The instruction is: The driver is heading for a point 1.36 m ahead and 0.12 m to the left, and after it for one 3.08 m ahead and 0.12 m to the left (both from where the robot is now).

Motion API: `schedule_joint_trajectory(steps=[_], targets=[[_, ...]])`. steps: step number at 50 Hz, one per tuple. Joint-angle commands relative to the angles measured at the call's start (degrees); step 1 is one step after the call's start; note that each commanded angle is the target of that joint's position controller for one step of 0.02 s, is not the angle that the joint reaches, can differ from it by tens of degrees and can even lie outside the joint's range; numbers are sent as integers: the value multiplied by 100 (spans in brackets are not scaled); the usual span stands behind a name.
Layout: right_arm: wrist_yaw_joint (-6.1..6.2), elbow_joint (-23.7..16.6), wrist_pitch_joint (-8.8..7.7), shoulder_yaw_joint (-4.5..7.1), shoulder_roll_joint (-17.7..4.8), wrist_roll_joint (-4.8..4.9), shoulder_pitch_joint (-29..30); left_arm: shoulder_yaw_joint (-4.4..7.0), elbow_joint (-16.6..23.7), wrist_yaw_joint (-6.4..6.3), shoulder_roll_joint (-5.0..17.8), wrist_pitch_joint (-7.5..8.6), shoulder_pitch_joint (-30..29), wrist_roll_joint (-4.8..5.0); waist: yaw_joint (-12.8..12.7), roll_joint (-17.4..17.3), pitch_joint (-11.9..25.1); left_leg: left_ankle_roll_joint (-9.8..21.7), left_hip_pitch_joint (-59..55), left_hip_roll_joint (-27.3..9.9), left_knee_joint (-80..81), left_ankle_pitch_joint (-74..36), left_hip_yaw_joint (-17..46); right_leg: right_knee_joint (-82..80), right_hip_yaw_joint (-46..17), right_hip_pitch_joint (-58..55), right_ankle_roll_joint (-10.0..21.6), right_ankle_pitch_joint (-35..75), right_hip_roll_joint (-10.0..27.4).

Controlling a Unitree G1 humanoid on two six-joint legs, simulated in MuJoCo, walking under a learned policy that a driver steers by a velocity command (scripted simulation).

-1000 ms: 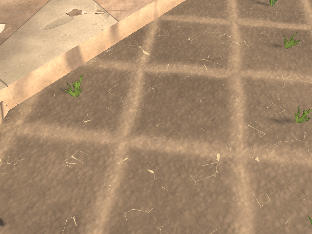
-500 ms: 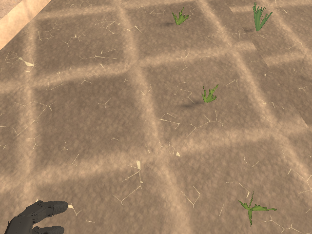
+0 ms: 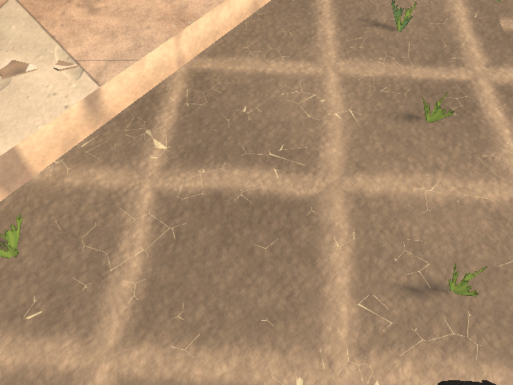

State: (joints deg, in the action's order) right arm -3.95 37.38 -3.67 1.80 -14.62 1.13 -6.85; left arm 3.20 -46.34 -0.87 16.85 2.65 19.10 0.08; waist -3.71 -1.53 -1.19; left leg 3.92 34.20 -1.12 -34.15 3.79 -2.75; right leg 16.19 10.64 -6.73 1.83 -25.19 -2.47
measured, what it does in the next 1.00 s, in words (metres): walks ahead: left foot, then right foot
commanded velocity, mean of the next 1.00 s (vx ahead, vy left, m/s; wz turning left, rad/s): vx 0.40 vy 0.00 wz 0.25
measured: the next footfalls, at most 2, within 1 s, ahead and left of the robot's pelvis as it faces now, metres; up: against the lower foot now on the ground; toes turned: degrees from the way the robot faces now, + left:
left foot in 0.02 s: +0.19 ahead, +0.09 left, +0.00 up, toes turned +3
right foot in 0.48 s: +0.48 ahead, -0.09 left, +0.00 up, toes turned +19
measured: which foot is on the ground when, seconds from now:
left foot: up 0.00-0.00, down 0.02-0.48, up 0.50-0.90, down 0.92-1.00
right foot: down 0.00-0.04, up 0.06-0.46, down 0.48-0.94, up 0.96-1.00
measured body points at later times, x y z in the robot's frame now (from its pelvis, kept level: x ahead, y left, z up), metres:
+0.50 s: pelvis +0.30 -0.01 +0.00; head +0.33 -0.01 +0.45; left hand +0.44 +0.28 -0.07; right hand +0.44 -0.28 -0.11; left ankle +0.15 +0.09 -0.72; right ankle +0.44 -0.10 -0.72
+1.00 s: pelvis +0.49 +0.04 +0.01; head +0.52 +0.06 +0.46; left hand +0.46 +0.33 -0.12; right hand +0.76 -0.14 -0.06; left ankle +0.54 +0.17 -0.72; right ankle +0.44 -0.10 -0.69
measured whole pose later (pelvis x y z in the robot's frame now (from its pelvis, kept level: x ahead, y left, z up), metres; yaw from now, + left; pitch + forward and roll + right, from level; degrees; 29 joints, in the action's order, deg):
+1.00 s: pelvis +0.49 +0.04 +0.01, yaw +13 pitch +2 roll -1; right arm 0.7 36.5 -2.6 2.2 -14.1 -0.9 -3.9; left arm 2.8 -46.5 -0.6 17.2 1.5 17.6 1.2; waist -4.0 0.8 -1.6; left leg 1.1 23.7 0.1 -28.5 7.1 0.4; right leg 46.4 -3.7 16.7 0.0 -30.6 -2.5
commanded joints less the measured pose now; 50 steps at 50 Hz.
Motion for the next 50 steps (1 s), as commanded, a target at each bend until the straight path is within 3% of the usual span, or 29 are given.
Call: schedule_joint_trajectory(steps=[1, 2, 3, 4, 5, 6, 7, 8, 11, 16, 20, 22, 23, 24, 25, 26, 27, 28, 29, 31, 34, 38, 42, 45, 46, 47, 48, 49, 50], targets=[[55, -322, -42, 457, -1112, 22, -1127, 264, 378, -139, 1164, -61, -190, 29, 1006, 642, 886, 518, -1878, 576, 381, 242, -276, 2678, -101, 327, 331, 7475, 1504], [175, -208, 29, 603, -1565, 22, -1943, 151, 512, -146, 910, 27, -88, -61, 1315, 27, 1516, 909, -3737, -304, 426, -40, 1072, 4415, -81, 1760, 148, 5303, 1202], [205, -318, 0, 657, -1889, 30, -1725, -74, 748, -11, 214, 214, 387, -118, 696, -1451, 2133, 2174, -5737, -1772, 915, 434, 4446, 6648, -705, 4358, -262, -442, -231], [203, -352, -16, 517, -1386, -17, -1897, 28, 807, 122, 797, 449, -96, 17, 1128, -607, 2502, 2056, -5971, -1779, 1386, 831, 4813, 6958, -1886, 4992, -133, -523, 19], [221, -340, -28, 451, -1160, -60, -1714, 45, 1033, 182, 895, 543, -634, 225, 1112, -277, 1676, 1755, -5350, -1577, 1476, 670, 3876, 6661, -1876, 5236, -51, -128, 292], [211, -360, -45, 433, -1113, -38, -1348, -5, 1125, 173, 759, 585, -782, 154, 790, 363, 940, 1583, -4348, -1329, 1594, 70, 3261, 6019, -1747, 5172, -41, 174, 512], [223, -419, -55, 382, -933, -25, -1003, 35, 1087, 138, 791, 555, -805, 9, 580, 459, 645, 1466, -3705, -1112, 1690, -434, 2824, 5450, -1694, 4903, -94, 343, 704], [250, -493, -48, 350, -905, -83, -802, 53, 1072, 142, 792, 489, -684, -41, 396, 261, 441, 1473, -3135, -975, 1847, -771, 2624, 5285, -1666, 4563, -179, 444, 770], [333, -419, -65, 382, -1018, -56, -669, 8, 1026, 105, 624, 321, -502, -110, 204, 54, 248, 1482, -2224, -769, 2083, -1306, 2162, 4470, -1450, 4221, -526, 674, 814], [465, -225, 48, 449, -1226, 12, -942, -127, 1243, 120, 346, 325, -1575, -76, 649, -270, 186, 958, -1558, -201, 1889, -431, 1571, 2187, -1215, 3432, -714, 2689, 382], [470, -68, 96, 427, -1140, 41, -1247, -6, 1288, 197, 612, 411, -1749, 36, 720, -489, 305, 748, -2211, -552, 1405, 391, 2200, 1462, -1470, 3208, -529, 2754, 325], [460, -24, 97, 410, -1072, 6, -1212, 78, 1232, 217, 708, 461, -1488, 35, 542, -631, 276, 625, -2426, -716, 1086, 389, 2415, 1322, -1419, 2930, -291, 2396, 371], [448, -23, 102, 378, -967, -20, -1196, 140, 1140, 203, 760, 478, -1144, 13, 349, -646, 345, 520, -2420, -595, 775, 143, 2367, 1167, -1300, 2475, -141, 2235, 321], [424, -51, 83, 291, -718, -52, -1229, 220, 1080, 174, 932, 511, -618, -55, 91, -478, 724, 325, -2251, -297, -99, -48, 2099, 1154, -1537, 1624, 105, 2140, 624], [418, -138, 49, 159, -352, -141, -1645, 309, 1046, 151, 1333, 513, 92, -134, 25, 568, 1543, 29, -1319, 224, -1864, 1333, 1597, 1181, -2908, 87, 626, 2028, 1706], [423, -173, -11, 121, -320, 72, -2223, 425, 712, 237, 1622, 425, 570, -84, 194, 2334, 1808, -262, 439, 688, -3464, 3075, 1132, 190, -5648, -900, 1442, 103, 2548], [446, -72, -4, 237, -884, 145, -1858, 301, 803, 259, 1085, 416, 444, 36, -4, 1342, 1187, -277, 1043, 394, -4052, 2763, 1435, -106, -5760, -565, 1310, -1123, 2449], [448, -190, 11, 285, -1063, 101, -1181, 221, 825, 234, 829, 380, 161, 33, -80, 809, 577, -248, 1182, 181, -4108, 2240, 1264, -101, -4839, 40, 1089, -839, 2243], [455, -273, 15, 265, -999, -4, -824, 163, 858, 227, 718, 355, -76, -29, -9, 474, 287, -243, 1015, -5, -3904, 1878, 1074, -132, -4132, 645, 1019, -81, 1977], [426, -323, -7, 258, -797, -73, -713, 83, 824, 203, 526, 353, -364, -98, 241, 655, 18, -275, 584, -308, -3304, 1432, 948, -296, -3291, 1336, 988, 1399, 1589], [441, -218, 27, 190, -527, -128, -849, 70, 633, 181, 537, 390, -357, -69, 390, 715, 228, -492, 116, -258, -2544, 1517, 656, -157, -2351, 1486, 1091, 4572, 1462], [431, -221, 31, 74, -268, -147, -415, 121, 396, 91, 780, 234, -334, 13, 274, 740, 478, -624, -570, -137, -989, 412, 416, -83, -1620, 1576, 984, 5489, 1229], [400, -322, 17, 140, -429, -136, 115, 145, 178, 54, 874, 64, -59, 102, 115, 755, 457, -593, -939, 136, -15, -94, 494, 240, -1867, 1365, 890, 4962, 1238], [405, -278, -38, 252, -624, -157, -75, 180, 240, -1, 925, -43, -296, 180, 384, 745, 439, -366, -1551, 224, 940, -401, 525, 802, -2279, 1384, 676, 4099, 1173], [439, -232, -64, 314, -791, -202, -257, 153, 267, -8, 807, -42, -271, 167, 457, 600, 547, -201, -2165, 8, 1290, -1192, 620, 1172, -2250, 1619, 466, 3682, 934], [518, -268, -55, 396, -1155, -310, -600, 65, 440, -5, 528, 6, -317, 39, 538, 53, 1080, 151, -3288, -896, 915, -3156, 1284, 2068, -2039, 2277, 199, 2569, 563], [561, -282, 73, 458, -1336, -319, -790, -61, 376, 12, 111, 30, 476, 5, 363, -1199, 1719, 1092, -4613, -2202, 662, -4095, 2386, 3408, -1540, 3602, -140, -779, -30], [536, -206, 168, 419, -1009, -195, -1064, 26, 329, 16, 519, -32, 482, 117, 608, -1144, 1894, 1356, -4457, -2403, 1019, -2171, 2917, 4350, -1516, 4124, -272, -1617, 89], [517, -172, 186, 367, -826, -120, -1020, 138, 389, 11, 779, -112, 144, 178, 662, -774, 1392, 1157, -4096, -2083, 1398, 33, 2780, 4829, -1530, 4532, -299, -1193, 320]])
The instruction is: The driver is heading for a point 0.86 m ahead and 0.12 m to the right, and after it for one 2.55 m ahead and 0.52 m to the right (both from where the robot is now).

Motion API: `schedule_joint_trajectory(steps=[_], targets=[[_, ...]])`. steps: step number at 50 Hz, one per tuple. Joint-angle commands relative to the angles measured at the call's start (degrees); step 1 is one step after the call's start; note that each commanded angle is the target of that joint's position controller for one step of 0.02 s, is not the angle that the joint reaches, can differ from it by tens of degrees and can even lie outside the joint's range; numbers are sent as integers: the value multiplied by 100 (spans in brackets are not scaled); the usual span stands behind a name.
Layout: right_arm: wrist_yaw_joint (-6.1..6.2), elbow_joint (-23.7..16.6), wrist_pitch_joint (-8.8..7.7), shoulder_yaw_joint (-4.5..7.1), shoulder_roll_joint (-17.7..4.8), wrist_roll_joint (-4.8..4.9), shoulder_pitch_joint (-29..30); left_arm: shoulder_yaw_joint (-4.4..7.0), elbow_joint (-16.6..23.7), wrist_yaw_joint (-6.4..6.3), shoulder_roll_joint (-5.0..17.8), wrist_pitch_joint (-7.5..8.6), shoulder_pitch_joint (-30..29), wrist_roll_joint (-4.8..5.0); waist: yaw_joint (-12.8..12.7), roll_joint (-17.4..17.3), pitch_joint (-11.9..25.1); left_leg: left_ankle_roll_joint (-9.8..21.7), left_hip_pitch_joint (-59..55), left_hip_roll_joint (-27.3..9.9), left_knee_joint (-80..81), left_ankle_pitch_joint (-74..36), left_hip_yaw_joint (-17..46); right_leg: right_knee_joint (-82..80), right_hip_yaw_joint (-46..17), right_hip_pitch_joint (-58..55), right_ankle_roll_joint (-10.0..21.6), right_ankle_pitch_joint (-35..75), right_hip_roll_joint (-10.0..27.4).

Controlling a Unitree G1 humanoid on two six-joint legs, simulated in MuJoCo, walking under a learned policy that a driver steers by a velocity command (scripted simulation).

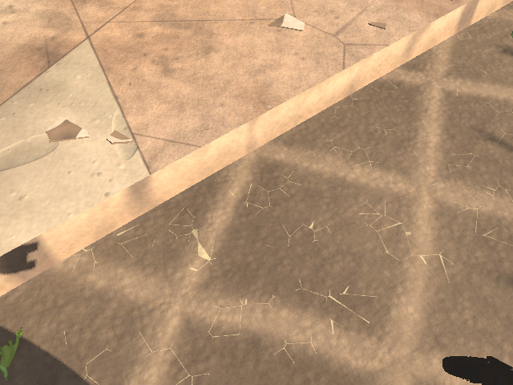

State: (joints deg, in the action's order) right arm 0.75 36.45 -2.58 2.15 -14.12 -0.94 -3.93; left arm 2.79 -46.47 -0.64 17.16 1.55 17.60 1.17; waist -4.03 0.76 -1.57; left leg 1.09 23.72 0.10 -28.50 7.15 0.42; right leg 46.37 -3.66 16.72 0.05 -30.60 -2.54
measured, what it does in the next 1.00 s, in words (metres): walks ahead: right foot, then left foot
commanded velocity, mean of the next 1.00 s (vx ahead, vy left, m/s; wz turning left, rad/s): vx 0.43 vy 0.00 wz -0.13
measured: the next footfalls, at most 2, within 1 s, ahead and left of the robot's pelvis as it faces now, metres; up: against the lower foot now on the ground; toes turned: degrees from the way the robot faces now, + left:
right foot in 0.36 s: +0.12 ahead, -0.16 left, +0.00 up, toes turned -15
left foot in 0.86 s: +0.52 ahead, -0.07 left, +0.00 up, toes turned -9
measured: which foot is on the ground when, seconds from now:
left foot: down 0.00-0.34, up 0.36-0.84, down 0.86-1.00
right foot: up 0.00-0.34, down 0.36-0.88, up 0.90-1.00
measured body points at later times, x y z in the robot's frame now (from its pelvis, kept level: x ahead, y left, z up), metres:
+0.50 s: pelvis +0.12 -0.08 +0.01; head +0.13 -0.12 +0.46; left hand +0.24 +0.17 -0.09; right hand +0.20 -0.38 -0.10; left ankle +0.18 +0.08 -0.66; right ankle +0.08 -0.15 -0.73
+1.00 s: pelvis +0.40 -0.12 +0.00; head +0.44 -0.13 +0.45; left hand +0.53 +0.14 -0.11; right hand +0.52 -0.40 -0.11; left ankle +0.47 -0.06 -0.73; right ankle +0.28 -0.24 -0.63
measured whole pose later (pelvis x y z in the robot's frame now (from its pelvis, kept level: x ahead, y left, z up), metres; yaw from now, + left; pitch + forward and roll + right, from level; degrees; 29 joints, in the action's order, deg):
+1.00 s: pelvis +0.40 -0.12 +0.00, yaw -5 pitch +1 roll +1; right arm -2.0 42.1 -3.6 3.9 -16.7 0.8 -10.3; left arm 1.8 -42.7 -0.3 15.8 6.2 16.5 0.2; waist 0.0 0.7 -3.0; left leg 6.3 19.9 7.4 -26.2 7.5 -0.3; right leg 70.2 -3.0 22.9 -0.2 -21.4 1.5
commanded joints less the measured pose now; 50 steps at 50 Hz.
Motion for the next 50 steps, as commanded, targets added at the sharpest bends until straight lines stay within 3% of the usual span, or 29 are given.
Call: schedule_joint_trajectory(steps=[1, 2, 4, 9, 12, 14, 16, 17, 18, 19, 20, 21, 23, 24, 28, 31, 35, 38, 41, 42, 43, 44, 45, 46, 47, 48, 49, 50], targets=[[43, -54, 74, 307, -800, 117, -1057, 211, 456, -34, 732, -89, 23, 65, 635, -856, 1043, 1224, -2574, -1956, 1177, 1351, 2277, 1963, -22, 2374, -151, -188, 500], [31, -47, 52, 294, -802, 129, -758, 246, 511, -49, 747, -174, -61, 22, 529, -995, 668, 1107, -1992, -1837, 1484, 1965, 2095, 1916, 11, 2336, -203, 101, 590], [38, 2, -28, 319, -846, 55, -442, 233, 530, -49, 550, -234, 11, -15, 348, -1155, 319, 996, -1142, -1578, 1916, 1946, 1492, 1756, 147, 1898, -251, 623, 664], [32, 149, -197, 443, -1030, 103, -301, 153, 664, 74, 254, -144, -265, -64, 325, -829, 434, 971, -875, -1541, 2052, 1202, 434, 375, 331, 1114, -81, 1413, 836], [-44, 264, -183, 527, -1227, 176, -403, 168, 722, 156, 353, -143, -417, -46, 381, -774, 430, 957, -939, -1673, 1987, 1379, 246, -272, 526, 739, 44, 1434, 773], [-86, 319, -132, 545, -1268, 249, -369, 202, 715, 182, 428, -164, -334, -32, 285, -717, 376, 853, -921, -1767, 1827, 1767, 178, -673, 648, 441, 178, 1446, 743], [-95, 361, -60, 504, -1120, 272, -273, 252, 491, 177, 430, -176, 129, -47, 50, -486, 329, 621, -488, -1577, 1246, 2324, -173, -1124, 963, -348, 347, 1450, 494], [-101, 381, -29, 428, -862, 207, -293, 330, 289, 143, 545, -181, 604, -21, -84, -159, 285, 444, -144, -1303, 448, 2534, -469, -1389, 896, -852, 497, 1154, 350], [-129, 301, -18, 289, -411, 69, -202, 484, 180, 67, 1034, -151, 1223, -9, -254, 1204, 226, 21, 758, -720, -1833, 2396, -1114, -2346, -693, -1433, 944, 350, 1216], [-112, -111, -123, 261, -374, 55, 107, 562, 428, 104, 1744, -24, 1233, -42, -177, 2017, -77, -176, 2861, 220, -3325, 2873, -523, -3547, -3791, -1939, 1906, -1182, 2193], [-137, -119, -274, 329, -766, 230, 248, 459, 552, 151, 1366, 128, 1035, -122, -221, 1283, -81, 5, 3235, -145, -3857, 2504, 306, -3867, -4065, -1863, 2043, -1457, 2410], [-176, -72, -374, 375, -949, 298, 171, 351, 630, 159, 1047, 230, 742, -122, -18, 1080, -184, 140, 3237, -343, -3726, 1851, 405, -3739, -3597, -1740, 1833, -971, 2282], [-158, 195, -431, 395, -953, 71, -71, 248, 733, 125, 744, 233, 306, -62, 227, 612, -55, 68, 2738, -561, -3143, 874, 333, -3491, -2417, -1545, 1422, 570, 1848], [-177, 270, -404, 398, -913, 48, -93, 208, 759, 87, 666, 232, 259, -88, 267, 621, 42, 14, 2422, -587, -2891, 477, 290, -3524, -1970, -1478, 1286, 1237, 1668], [-223, 331, -261, 281, -566, 125, 126, 200, 605, -25, 648, 285, 534, -114, 172, 406, 169, -189, 2093, -476, -2008, -712, 48, -3612, -725, -1667, 1034, 3390, 1386], [-298, 241, -233, 191, -412, 209, 491, 195, 477, -56, 642, 301, 651, -137, 28, 460, -46, -154, 1754, -380, -1174, -1389, -89, -3814, -124, -1503, 871, 3419, 1254], [-438, 71, -247, 116, -368, 267, 950, 218, 267, -47, 687, 312, 802, -136, -140, 343, -473, 20, 1648, -282, -442, -1624, -151, -3995, 224, -1675, 878, 3268, 1459], [-553, -67, -291, 94, -391, 259, 1132, 246, 151, -61, 727, 249, 834, -113, -139, 278, -544, 241, 1688, -117, -113, -1166, -239, -3675, 457, -2248, 840, 4299, 1649], [-568, 3, -274, 222, -676, 210, 540, 297, 198, -164, 920, 150, 696, -135, 245, 615, 143, 561, 778, 380, -230, -333, -651, -2432, 708, -2782, 637, 7664, 1641], [-525, 151, -248, 336, -912, 216, -138, 308, 235, -197, 991, 93, 601, -156, 602, 652, 565, 703, -36, 579, -189, -218, -749, -1488, 828, -2716, 533, 8338, 1544], [-442, 315, -219, 459, -1160, 224, -1003, 303, 303, -222, 1036, 89, 447, -147, 1097, 492, 1008, 943, -1580, 454, 9, -597, -415, -208, 958, -1792, 344, 7923, 1404], [-339, 384, -164, 602, -1690, 138, -1875, 163, 535, -179, 612, 188, 768, -253, 1121, -609, 1889, 1785, -4123, -1008, -267, -559, 1875, 2104, 950, 563, -16, 4908, 798], [-339, 414, -182, 535, -1549, 244, -1844, -18, 542, -58, 233, 386, 1020, -240, 879, -1288, 2629, 2579, -5198, -2002, 634, 377, 4612, 3605, 37, 2120, -222, -117, -251], [-286, 446, -146, 463, -1246, 229, -1766, 107, 703, 46, 718, 565, 345, 7, 1137, -781, 2077, 2198, -4836, -1743, 982, 993, 4087, 3801, -526, 2745, -79, 160, 147], [-251, 370, -140, 420, -1107, 222, -1444, 90, 903, 79, 773, 668, -147, 120, 1040, -432, 1286, 1940, -3925, -1543, 1131, 959, 3303, 3390, -420, 2861, 24, 620, 436], [-243, 298, -148, 375, -1013, 200, -1078, 85, 956, 57, 716, 717, -369, 9, 763, 92, 679, 1791, -2880, -1305, 1327, 510, 2843, 2778, -304, 2665, 31, 895, 620], [-225, 221, -167, 325, -878, 158, -821, 139, 954, 19, 748, 683, -373, -137, 538, 123, 407, 1711, -2171, -1091, 1471, 7, 2469, 2333, -270, 2305, -21, 1086, 781], [-202, 139, -161, 310, -867, 111, -676, 147, 963, 18, 709, 617, -238, -182, 352, -73, 296, 1740, -1646, -960, 1621, -267, 2326, 2169, -255, 1991, -93, 1161, 838]])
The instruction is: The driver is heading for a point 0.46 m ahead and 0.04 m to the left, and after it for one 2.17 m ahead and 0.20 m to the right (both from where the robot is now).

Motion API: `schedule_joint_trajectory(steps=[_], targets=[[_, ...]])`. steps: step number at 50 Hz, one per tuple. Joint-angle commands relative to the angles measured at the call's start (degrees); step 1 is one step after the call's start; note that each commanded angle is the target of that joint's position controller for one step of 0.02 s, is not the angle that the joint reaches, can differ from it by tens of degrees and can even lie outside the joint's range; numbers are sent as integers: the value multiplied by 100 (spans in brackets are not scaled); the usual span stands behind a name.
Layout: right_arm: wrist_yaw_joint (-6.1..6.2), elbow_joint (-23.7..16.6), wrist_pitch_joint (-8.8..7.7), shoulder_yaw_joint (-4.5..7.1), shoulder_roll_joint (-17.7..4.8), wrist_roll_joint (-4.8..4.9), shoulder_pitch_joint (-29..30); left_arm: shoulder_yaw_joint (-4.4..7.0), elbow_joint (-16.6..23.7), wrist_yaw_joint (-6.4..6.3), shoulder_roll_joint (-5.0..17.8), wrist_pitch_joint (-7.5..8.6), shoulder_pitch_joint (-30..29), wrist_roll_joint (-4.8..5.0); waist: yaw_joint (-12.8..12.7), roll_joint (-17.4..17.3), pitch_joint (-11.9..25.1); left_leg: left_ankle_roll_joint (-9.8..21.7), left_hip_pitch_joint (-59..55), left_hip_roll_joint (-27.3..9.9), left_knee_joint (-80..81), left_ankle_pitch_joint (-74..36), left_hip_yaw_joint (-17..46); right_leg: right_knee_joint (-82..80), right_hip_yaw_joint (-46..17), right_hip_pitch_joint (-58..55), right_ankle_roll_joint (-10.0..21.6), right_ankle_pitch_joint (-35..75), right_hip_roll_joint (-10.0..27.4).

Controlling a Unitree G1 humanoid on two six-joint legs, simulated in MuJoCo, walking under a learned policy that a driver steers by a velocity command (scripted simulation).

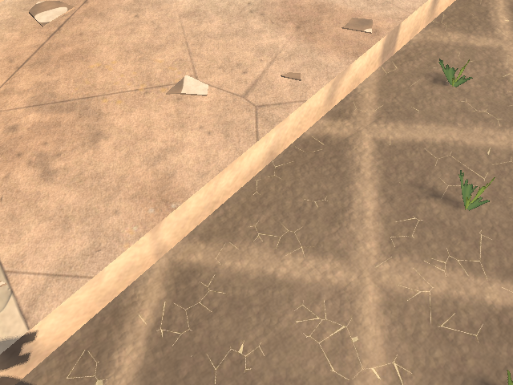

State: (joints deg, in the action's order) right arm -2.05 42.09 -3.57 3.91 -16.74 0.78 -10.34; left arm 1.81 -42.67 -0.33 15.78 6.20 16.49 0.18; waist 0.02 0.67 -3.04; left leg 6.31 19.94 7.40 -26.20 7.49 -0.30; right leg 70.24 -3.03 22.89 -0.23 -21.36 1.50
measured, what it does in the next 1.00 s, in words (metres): walks ahead: right foot, then left foot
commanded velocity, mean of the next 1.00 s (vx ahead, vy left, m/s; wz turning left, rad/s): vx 0.50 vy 0.00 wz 0.09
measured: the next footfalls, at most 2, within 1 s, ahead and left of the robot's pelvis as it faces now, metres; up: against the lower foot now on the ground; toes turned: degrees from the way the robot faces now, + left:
right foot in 0.32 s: +0.38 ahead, -0.14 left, +0.00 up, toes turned +15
left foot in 0.72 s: +0.48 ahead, +0.11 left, +0.00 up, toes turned +12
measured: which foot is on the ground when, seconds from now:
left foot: down 0.00-0.32, up 0.34-0.70, down 0.72-1.00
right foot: up 0.00-0.30, down 0.32-0.74, up 0.76-1.00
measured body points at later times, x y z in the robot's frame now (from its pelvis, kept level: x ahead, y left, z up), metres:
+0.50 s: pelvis +0.29 -0.05 +0.01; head +0.31 -0.06 +0.46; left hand +0.31 +0.24 -0.09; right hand +0.47 -0.29 -0.11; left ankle +0.22 +0.07 -0.65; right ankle +0.34 -0.15 -0.73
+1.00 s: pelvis +0.51 +0.02 +0.02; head +0.53 +0.03 +0.46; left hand +0.62 +0.29 -0.11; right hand +0.55 -0.25 -0.10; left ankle +0.44 +0.11 -0.73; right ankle +0.59 -0.11 -0.66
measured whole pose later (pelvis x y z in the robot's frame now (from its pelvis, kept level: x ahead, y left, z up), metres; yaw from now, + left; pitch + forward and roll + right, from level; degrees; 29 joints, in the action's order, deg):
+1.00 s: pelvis +0.51 +0.02 +0.02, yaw +3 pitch +1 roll +1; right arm 0.6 46.7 -5.0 2.3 -14.3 -1.4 -21.5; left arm 4.1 -45.4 3.7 17.0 0.0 11.2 -2.2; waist 2.0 2.8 -0.7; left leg 1.9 2.4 0.5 -14.8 13.6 -9.1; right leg 55.2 -0.1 35.1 0.8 -10.3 2.9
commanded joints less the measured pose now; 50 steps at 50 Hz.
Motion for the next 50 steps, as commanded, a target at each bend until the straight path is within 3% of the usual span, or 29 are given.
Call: schedule_joint_trajectory(steps=[1, 3, 6, 8, 10, 13, 15, 16, 17, 18, 19, 20, 21, 22, 23, 26, 29, 31, 34, 35, 36, 37, 38, 39, 40, 41, 42, 46, 50], targets=[[97, -450, -61, 148, -617, -42, 27, 238, 597, -21, 777, 88, 7, -105, -152, -192, 406, 1258, -953, -1621, 1488, -500, 2274, -468, -265, 1240, -157, 250, 482], [146, -423, -74, 166, -706, -19, -12, 192, 668, -43, 641, -7, -59, -143, -195, -264, 292, 1241, -333, -1479, 1551, -937, 1849, -1091, -78, 1081, -346, 484, 487], [224, -351, -39, 227, -891, 39, -200, 91, 869, -47, 407, 1, -777, -163, 71, -323, 203, 893, 158, -1038, 1433, -723, 1347, -2594, 75, 657, -454, 1863, 271], [254, -253, 22, 240, -929, 70, -536, 71, 964, -9, 373, 42, -1239, -97, 333, -380, 294, 726, 98, -992, 1277, -389, 1421, -3381, 101, 316, -489, 2617, 13], [272, -175, 79, 242, -929, 105, -759, 111, 1045, 33, 490, 68, -1466, -4, 416, -478, 349, 646, -252, -1119, 1027, -35, 1741, -3789, -41, 240, -474, 2640, -81], [293, -166, 129, 238, -887, 87, -828, 230, 1070, 87, 740, 120, -1392, 42, 272, -630, 416, 464, -883, -1376, 408, 258, 2358, -4154, -246, 94, -270, 1978, -79], [277, -212, 138, 181, -687, 34, -769, 350, 913, 66, 897, 170, -683, 19, -147, -696, 652, 211, -750, -1174, -326, 114, 2337, -4440, -143, -965, 41, 1715, -16], [237, -299, 104, 45, -311, -32, -794, 440, 862, 19, 1178, 196, 58, -88, -484, -216, 1307, -2, -242, -842, -1731, 519, 1923, -4382, -851, -2237, 420, 1402, 784], [223, -453, 33, -82, 67, 83, -1550, 565, 703, 8, 1687, 127, 633, -196, -275, 1544, 2110, -398, 1601, -40, -3674, 2460, 1006, -4811, -3331, -4128, 1357, 356, 2162], [236, -412, 26, -21, -443, 173, -1558, 525, 642, 54, 1350, 85, 743, -70, -354, 1607, 2013, -485, 2517, -478, -4681, 2574, 1003, -5201, -4508, -4143, 1494, -1103, 2437], [249, -433, 58, 93, -847, 158, -1005, 415, 734, 34, 941, 60, 473, -52, -530, 905, 1276, -528, 2736, -699, -5013, 2007, 1018, -5318, -3665, -3563, 1235, -1209, 2137], [262, -483, 78, 92, -815, 66, -615, 351, 692, 42, 804, 33, 272, -96, -507, 473, 837, -552, 2567, -838, -4917, 1560, 845, -5353, -2864, -2890, 1074, -456, 1797], [255, -567, 61, 82, -707, -13, -375, 300, 616, 65, 697, 12, 116, -126, -410, 363, 477, -560, 2437, -933, -4626, 1316, 822, -5452, -2318, -2322, 1079, 302, 1513], [84, -481, 154, 56, -574, -599, -371, 189, 374, 51, 530, -70, 257, -367, -215, -34, 274, -483, 1776, -789, -4186, 1293, 779, -5557, -1866, -1474, 916, 1250, 1406], [14, -433, 214, 33, -369, -571, -614, 222, 287, 81, 648, -70, 274, -335, -57, 271, 295, -490, 1440, -733, -4015, 1332, 651, -5563, -1502, -1255, 908, 1867, 1208], [-76, -405, 272, -38, -276, -426, -650, 246, 124, 174, 717, -45, 146, -150, 161, 793, 436, -542, 1275, -854, -3176, 1033, 194, -5676, -1012, -1244, 1060, 2621, 930], [-93, -597, 209, -182, -98, -355, 144, 282, -32, 190, 745, -150, 277, -108, -73, 807, 278, -653, 799, -900, -1741, 632, -61, -5852, -786, -988, 1083, 2008, 707], [-63, -649, 165, -195, -159, -293, 400, 343, -148, 212, 883, -214, 489, -122, -175, 770, 246, -695, 410, -777, -1152, 536, -163, -5797, -899, -938, 1071, 1853, 765], [48, -599, 55, -154, -277, -275, 192, 398, -267, 213, 987, -266, 586, -77, 4, 529, 304, -624, -466, -692, -347, 181, -172, -5397, -1190, -826, 937, 1644, 873], [109, -489, -1, -121, -347, -314, -98, 386, -295, 199, 919, -268, 592, -61, 152, 335, 388, -558, -1102, -680, -24, 130, -135, -5044, -1159, -612, 821, 1593, 717], [190, -347, -75, -43, -567, -383, -642, 327, -274, 190, 706, -231, 553, -59, 402, 19, 691, -418, -1991, -1053, 183, 425, 300, -4278, -968, -241, 661, 1541, 383], [264, -323, -131, 39, -998, -513, -1471, 196, -81, 185, 231, -193, 413, -56, 797, -939, 1324, -186, -2895, -2493, 748, 1820, 1761, -2656, -402, 295, 468, 464, -109], [307, -213, -23, 217, -1583, -412, -1524, 197, 90, 157, 240, -232, 629, 4, 635, -1982, 1110, 304, -2919, -3312, 1647, 3079, 3579, -1638, 164, 1574, 397, -953, -677], [303, -264, 5, 119, -1085, -350, -1184, 301, -106, 125, 674, -350, 598, -156, 468, -1029, 562, 355, -2384, -3137, 1614, 3304, 3357, -1056, -170, 1673, 473, -768, -239], [278, -297, -19, 6, -691, -283, -828, 321, -183, 184, 620, -386, 527, -172, 276, -780, 197, 276, -2055, -2811, 1626, 2669, 2675, -1014, -204, 1654, 471, -321, -78], [262, -291, -44, -61, -433, -275, -663, 313, -245, 215, 530, -421, 481, -160, 179, -702, 74, 188, -1881, -2556, 1686, 1728, 1996, -1073, -142, 1531, 403, -13, 57], [287, -250, -87, -97, -313, -271, -633, 320, -247, 246, 492, -461, 351, -204, 139, -741, 6, 134, -1807, -2377, 1720, 1009, 1491, -1086, -67, 1494, 331, 208, 137], [278, 22, -233, -51, -335, -214, -945, 261, -92, 357, 255, -551, -146, -236, 99, -634, 111, 175, -1996, -2224, 1644, -1120, 427, -998, 100, 1744, 150, 840, 218], [266, 236, -239, -25, -322, -207, -1059, 157, 227, 490, 108, -563, -1000, -232, 173, -640, -76, 195, -1887, -2140, 1739, -1495, -303, -1916, 309, 1803, 55, 1539, 292]])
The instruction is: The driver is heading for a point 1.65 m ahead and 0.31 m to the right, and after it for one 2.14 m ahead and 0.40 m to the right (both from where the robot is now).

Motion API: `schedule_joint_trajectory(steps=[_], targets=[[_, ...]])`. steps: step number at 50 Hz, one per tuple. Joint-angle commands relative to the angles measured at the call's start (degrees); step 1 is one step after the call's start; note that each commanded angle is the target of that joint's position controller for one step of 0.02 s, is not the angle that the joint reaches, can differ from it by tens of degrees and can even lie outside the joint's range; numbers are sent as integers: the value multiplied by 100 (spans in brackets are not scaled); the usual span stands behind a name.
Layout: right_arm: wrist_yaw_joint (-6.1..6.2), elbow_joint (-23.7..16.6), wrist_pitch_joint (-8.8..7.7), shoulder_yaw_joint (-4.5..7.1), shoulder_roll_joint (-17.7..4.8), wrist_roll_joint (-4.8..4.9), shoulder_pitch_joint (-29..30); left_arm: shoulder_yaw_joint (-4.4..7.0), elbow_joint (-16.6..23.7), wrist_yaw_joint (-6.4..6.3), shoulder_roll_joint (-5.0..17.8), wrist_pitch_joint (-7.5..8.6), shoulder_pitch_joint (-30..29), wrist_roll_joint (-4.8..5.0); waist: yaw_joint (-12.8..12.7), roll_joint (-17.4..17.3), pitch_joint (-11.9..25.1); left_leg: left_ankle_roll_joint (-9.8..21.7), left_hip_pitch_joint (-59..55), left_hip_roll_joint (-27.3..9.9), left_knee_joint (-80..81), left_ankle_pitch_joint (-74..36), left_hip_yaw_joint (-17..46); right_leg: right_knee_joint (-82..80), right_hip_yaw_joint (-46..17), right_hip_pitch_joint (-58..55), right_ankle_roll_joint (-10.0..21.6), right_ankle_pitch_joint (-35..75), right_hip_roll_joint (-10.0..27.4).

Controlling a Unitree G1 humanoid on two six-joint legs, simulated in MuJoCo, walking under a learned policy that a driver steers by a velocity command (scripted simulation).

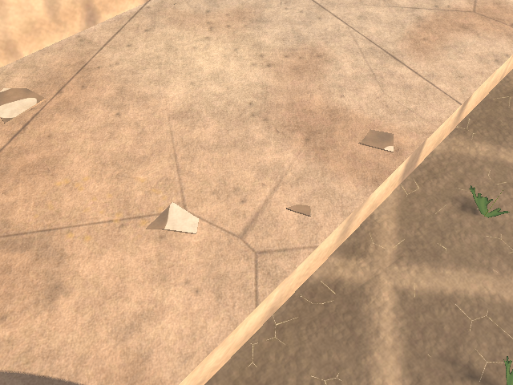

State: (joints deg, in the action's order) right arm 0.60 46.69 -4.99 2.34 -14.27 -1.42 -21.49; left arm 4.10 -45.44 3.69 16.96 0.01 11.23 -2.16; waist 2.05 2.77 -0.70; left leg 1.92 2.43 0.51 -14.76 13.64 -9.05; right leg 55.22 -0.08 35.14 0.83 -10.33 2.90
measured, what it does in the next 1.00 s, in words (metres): walks ahead, turning right: right foot, then left foot 0.15 m higher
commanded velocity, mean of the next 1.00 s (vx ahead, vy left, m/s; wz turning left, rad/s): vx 0.50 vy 0.00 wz -0.26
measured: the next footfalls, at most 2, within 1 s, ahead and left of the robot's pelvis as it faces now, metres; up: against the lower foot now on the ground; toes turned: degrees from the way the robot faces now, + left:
right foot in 0.20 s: +0.26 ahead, -0.12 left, +0.00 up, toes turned -12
left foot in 0.74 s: +0.57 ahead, -0.05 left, +0.15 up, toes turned -15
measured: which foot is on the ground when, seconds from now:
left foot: down 0.00-0.22, up 0.24-0.72, down 0.74-0.78, up 0.80-0.86, down 0.88-1.00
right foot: up 0.00-0.18, down 0.20-0.86, up 0.88-1.00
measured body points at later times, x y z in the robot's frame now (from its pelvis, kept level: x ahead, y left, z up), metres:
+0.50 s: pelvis +0.26 -0.08 +0.00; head +0.28 -0.10 +0.45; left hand +0.37 +0.18 -0.12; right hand +0.32 -0.37 -0.12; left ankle +0.40 +0.07 -0.67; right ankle +0.22 -0.11 -0.75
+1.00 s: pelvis +0.59 -0.09 -0.02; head +0.62 -0.08 +0.42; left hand +0.79 +0.10 -0.15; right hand +0.53 -0.35 -0.15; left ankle +0.57 -0.08 -0.75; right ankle +0.42 -0.20 -0.56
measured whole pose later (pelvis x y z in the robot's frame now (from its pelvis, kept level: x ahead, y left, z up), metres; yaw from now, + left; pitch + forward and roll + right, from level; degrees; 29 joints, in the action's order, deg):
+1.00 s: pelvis +0.59 -0.09 -0.02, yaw -15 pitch +1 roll -1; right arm 0.2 50.5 -1.3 1.6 -12.6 0.1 -21.7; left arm 1.5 -43.6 0.3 13.1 2.1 9.5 -3.4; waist 0.3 2.3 -1.6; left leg 11.0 16.0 10.8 -34.1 18.2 0.6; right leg 91.7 -4.6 28.2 -0.7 -16.0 -3.3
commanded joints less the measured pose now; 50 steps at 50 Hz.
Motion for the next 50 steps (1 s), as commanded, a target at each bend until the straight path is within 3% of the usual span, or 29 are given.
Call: schedule_joint_trajectory(steps=[1, 5, 7, 9, 10, 11, 12, 13, 14, 15, 18, 23, 26, 29, 32, 35, 37, 38, 39, 41, 42, 43, 44, 45, 46, 47, 48, 49, 50], targets=[[-1, -189, -99, 143, -599, 10, 66, -105, 575, 123, -42, 66, -673, 14, -14, -854, -360, 595, -35, -1410, 612, -2107, 398, -788, 96, 391, -22, 649, 146], [33, 9, -48, 214, -828, 8, -132, -135, 785, 173, 50, 41, -1128, -22, 14, -763, -434, 435, -175, -1547, 336, -2781, -19, -1666, 509, -199, 286, 529, -17], [53, 86, 12, 240, -967, 9, -173, -105, 804, 128, 139, 29, -1072, -51, -72, -797, -292, 350, -447, -1579, -261, -4190, -238, -1868, 729, -588, 522, 100, -283], [74, 133, 111, 268, -1151, 23, -209, -9, 612, 34, 316, 79, -285, -93, -441, -782, 264, 310, -508, -1555, -1825, -5475, -406, -2111, 866, -1618, 837, -339, -746], [78, 85, 150, 252, -1157, 34, -167, 100, 313, -45, 498, 134, 645, -146, -862, -539, 801, 176, 97, -1406, -3212, -4753, -516, -2524, 680, -2887, 1036, -188, -843], [31, -152, 142, 137, -735, 40, -401, 274, 233, -147, 1108, 137, 1155, -172, -888, 344, 1429, -53, 1781, -1062, -5087, -1798, -528, -2744, -1147, -4511, 1441, -978, 486], [-35, -523, 104, 121, -584, 29, -324, 397, 405, -178, 1655, 79, 986, 36, -667, 1211, 1943, -313, 3513, 56, -6760, 1853, 199, -3589, -4225, -5372, 2204, -518, 1793], [-45, -603, 85, 198, -955, -22, 389, 393, 373, -212, 1511, 14, 1039, 141, -909, 185, 1521, -221, 4058, -244, -6883, 1328, 1055, -3805, -3738, -5163, 2048, -187, 1578], [-63, -617, 31, 139, -804, 62, 481, 322, 318, -258, 1234, 18, 749, 160, -678, -38, 754, -161, 4054, -503, -6480, 736, 1062, -3827, -2919, -4366, 1900, 253, 1444], [-50, -522, 14, 117, -733, 53, 390, 228, 308, -276, 912, 49, 518, 139, -397, -308, 285, -145, 3720, -682, -5892, 522, 1050, -3923, -2407, -3603, 1633, 809, 1106], [-55, -418, 274, 102, -646, -140, 103, 120, 328, -289, 642, 190, 241, 187, -5, -166, 196, -309, 2913, -754, -5292, 487, 1038, -4091, -1670, -2661, 1475, 1912, 544], [-89, -658, 380, 79, -475, -122, 870, 167, 156, -286, 793, 272, 778, 190, -210, 23, 32, -541, 3393, -651, -4447, -233, 893, -4333, -1642, -2587, 1418, 1641, 311], [-62, -773, 360, 65, -437, -92, 1388, 157, 99, -348, 717, 253, 1153, 139, -421, 294, 101, -524, 4256, -600, -4795, -216, 861, -4219, -1963, -3349, 1459, 1586, 397], [-48, -955, 313, 55, -472, -149, 1906, 108, -81, -448, 613, 288, 1785, 127, -592, -26, -75, -409, 5599, -706, -5561, 165, 855, -4208, -2249, -4347, 1640, 1868, 683], [-74, -1140, 303, 6, -412, -159, 2219, 55, -317, -523, 521, 366, 2219, 101, -625, 1, -270, -196, 6601, -724, -6636, 750, 731, -4134, -2053, -5060, 1605, 2423, 803], [-54, -1601, 334, -91, -294, -98, 2801, 16, -456, -585, 496, 444, 2254, -30, -581, 29, -676, 83, 7426, -690, -7392, 1648, 789, -4228, -1700, -5150, 1358, 2614, 914], [-31, -1932, 343, -222, -150, -96, 3043, -21, -574, -630, 421, 456, 2103, -13, -435, -118, -856, 320, 7066, -720, -6708, 1962, 936, -4416, -1245, -4763, 1003, 2973, 866], [-5, -1879, 347, -253, -154, -90, 2768, -45, -620, -661, 329, 423, 2069, -46, -339, -176, -520, 502, 6369, -491, -6393, 2145, 903, -4016, -869, -4883, 823, 4460, 647], [-22, -1634, 334, -291, -145, -85, 1865, -49, -523, -704, 342, 369, 1682, -81, 79, -249, 123, 714, 4774, -208, -5230, 1887, 882, -3255, -484, -4713, 574, 6124, 422], [-3, -1016, 421, -52, -571, 104, -229, 115, -451, -710, 911, 320, 864, -36, 1078, 529, 1426, 760, 1667, -181, -3047, -100, 1719, -1866, -815, -4547, 379, 6762, 740], [45, -759, 438, 20, -775, 170, -866, 260, -359, -629, 1152, 310, 336, -57, 1439, 700, 1502, 716, 1095, -139, -1829, -622, 1623, -703, -662, -4710, 406, 6619, 528], [105, -283, 348, 83, -927, 153, -1509, 287, -182, -501, 928, 324, -405, 8, 1771, -489, 968, 646, 223, -235, -215, -2272, 1586, 1591, -314, -3773, 195, 3155, -540], [121, 275, 358, 109, -1079, 214, -1605, -83, 138, -435, -112, 454, -804, -101, 1175, -1679, 41, 170, -748, -323, -1298, -5706, 1516, 3337, -233, -1055, 138, -1328, -1165], [77, 85, 235, 23, -1090, 231, -1041, -213, 322, -387, -552, 479, 1290, -80, -542, -2339, 469, 5, -1299, -1156, -1793, -10196, 3288, 3495, -903, -231, 102, -1352, -1056], [-32, -108, 246, 78, -829, 149, -266, -133, 44, -347, -108, 393, 2277, 42, -836, -2147, 1256, 503, -1377, -1479, -1168, -8511, 4562, 3545, -830, -141, -70, -697, -906], [-77, -282, 258, 83, -563, 90, 388, -113, 44, -342, 174, 283, 1788, 22, -833, -1271, 555, 855, -786, -1388, -842, -6216, 4730, 4238, -491, 450, -225, -508, -777], [-76, -296, 251, 96, -441, 107, 566, -108, 203, -330, 240, 204, 1239, -133, -802, -486, 446, 724, -499, -1224, -707, -4581, 4536, 4417, -432, 767, -249, -500, -576], [-52, -84, 222, 117, -462, 153, 263, -128, 328, -312, 235, 151, 806, -205, -670, 1, 237, 409, -278, -1054, -773, -4588, 4024, 4420, -363, 1004, -277, -499, -399], [0, 171, 190, 133, -472, 213, -163, -216, 544, -279, 39, 101, 267, -197, -464, 20, -48, 163, 91, -782, -762, -4765, 3472, 4580, -135, 1308, -269, -610, -295]])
